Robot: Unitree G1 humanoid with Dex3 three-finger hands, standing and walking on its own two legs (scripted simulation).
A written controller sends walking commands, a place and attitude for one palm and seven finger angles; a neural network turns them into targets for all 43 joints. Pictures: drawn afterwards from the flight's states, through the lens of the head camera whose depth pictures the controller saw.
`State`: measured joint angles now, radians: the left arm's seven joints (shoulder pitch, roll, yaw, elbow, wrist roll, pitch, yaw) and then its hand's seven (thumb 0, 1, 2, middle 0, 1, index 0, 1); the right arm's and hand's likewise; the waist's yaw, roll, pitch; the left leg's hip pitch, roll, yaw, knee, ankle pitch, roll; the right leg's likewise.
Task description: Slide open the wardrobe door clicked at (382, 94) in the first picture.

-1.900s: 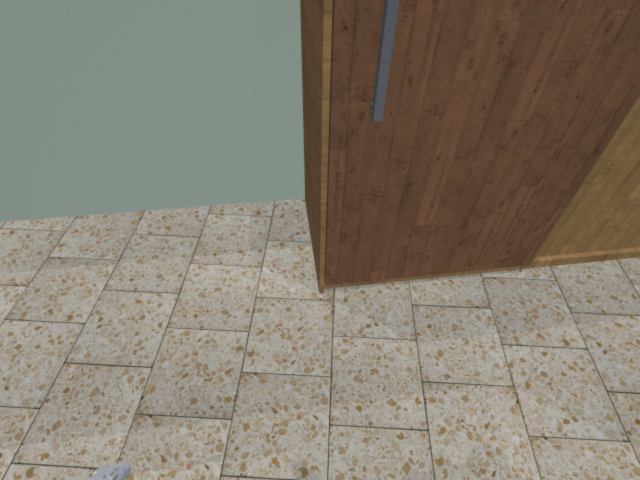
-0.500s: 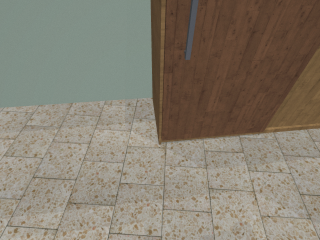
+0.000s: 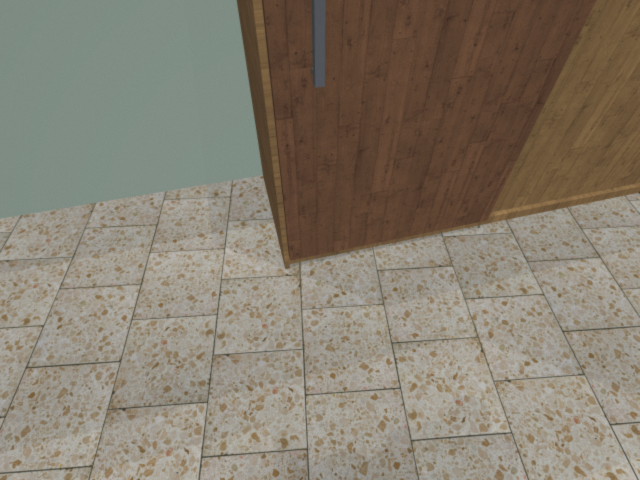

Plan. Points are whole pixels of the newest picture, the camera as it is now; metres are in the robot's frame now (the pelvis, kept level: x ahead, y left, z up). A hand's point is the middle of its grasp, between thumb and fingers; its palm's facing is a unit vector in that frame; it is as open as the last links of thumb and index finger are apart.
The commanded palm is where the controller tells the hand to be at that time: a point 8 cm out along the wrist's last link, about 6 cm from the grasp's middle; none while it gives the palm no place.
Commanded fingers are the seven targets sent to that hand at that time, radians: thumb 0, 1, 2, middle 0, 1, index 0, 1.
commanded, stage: walk to a spot facing it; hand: left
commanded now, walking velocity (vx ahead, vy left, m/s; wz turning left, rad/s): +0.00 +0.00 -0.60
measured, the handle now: (316, 22) +0.93 +0.08 +0.14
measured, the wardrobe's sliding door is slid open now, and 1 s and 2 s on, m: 0.00 0.00 0.00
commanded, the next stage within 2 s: turn to face it in 1.96 s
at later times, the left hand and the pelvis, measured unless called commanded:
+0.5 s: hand out of the picture +0.05 +0.19 -0.14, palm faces -0.14 -0.96 -0.26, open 7.3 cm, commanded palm none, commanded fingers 0.00 0.90 0.90 -0.20 -0.30 -0.20 -0.30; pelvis -0.02 -0.01 +0.01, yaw -14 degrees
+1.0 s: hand (205, 473) +0.15 +0.18 -0.16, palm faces -0.53 -0.83 -0.18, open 7.4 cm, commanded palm none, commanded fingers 0.00 0.90 0.90 -0.20 -0.30 -0.20 -0.30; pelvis -0.02 +0.04 +0.02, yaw -35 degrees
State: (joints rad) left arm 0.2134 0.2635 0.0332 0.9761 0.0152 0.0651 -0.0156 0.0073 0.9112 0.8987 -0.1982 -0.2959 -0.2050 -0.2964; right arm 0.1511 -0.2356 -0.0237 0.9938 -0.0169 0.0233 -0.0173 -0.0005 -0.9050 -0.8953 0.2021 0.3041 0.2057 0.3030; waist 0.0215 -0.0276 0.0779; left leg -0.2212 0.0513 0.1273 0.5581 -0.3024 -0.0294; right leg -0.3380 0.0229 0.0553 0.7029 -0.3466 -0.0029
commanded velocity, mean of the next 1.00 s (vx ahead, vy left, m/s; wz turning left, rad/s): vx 0.07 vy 0.00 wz -0.60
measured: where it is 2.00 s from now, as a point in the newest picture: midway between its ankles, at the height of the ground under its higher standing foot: outside the picture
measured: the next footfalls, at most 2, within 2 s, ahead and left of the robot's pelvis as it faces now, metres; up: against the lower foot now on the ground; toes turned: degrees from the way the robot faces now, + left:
left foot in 0.64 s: +0.03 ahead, +0.13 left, +0.00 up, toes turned -22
right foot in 1.18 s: -0.04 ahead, -0.16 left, +0.00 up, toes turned -48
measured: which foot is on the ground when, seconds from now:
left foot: down 0.00-0.06, up 0.08-0.62, down 0.64-1.00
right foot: down 0.00-0.64, up 0.66-1.00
